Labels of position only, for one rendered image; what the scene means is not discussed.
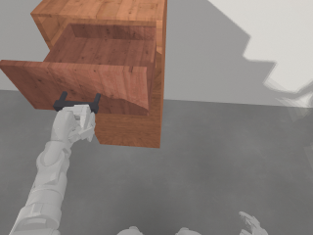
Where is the left robot shin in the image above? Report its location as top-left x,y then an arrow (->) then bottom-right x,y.
129,226 -> 139,231

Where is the robot left hand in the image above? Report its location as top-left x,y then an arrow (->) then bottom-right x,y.
50,104 -> 96,148

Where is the robot right hand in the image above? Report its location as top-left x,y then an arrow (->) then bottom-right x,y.
239,211 -> 268,235

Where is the handle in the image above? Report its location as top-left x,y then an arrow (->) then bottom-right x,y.
53,91 -> 101,115

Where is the cabinet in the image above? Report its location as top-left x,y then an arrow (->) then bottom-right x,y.
30,0 -> 167,149

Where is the left robot forearm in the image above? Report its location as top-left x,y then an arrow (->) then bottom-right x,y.
9,140 -> 71,235

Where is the drawer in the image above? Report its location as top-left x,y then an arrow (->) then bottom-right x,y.
0,23 -> 157,117

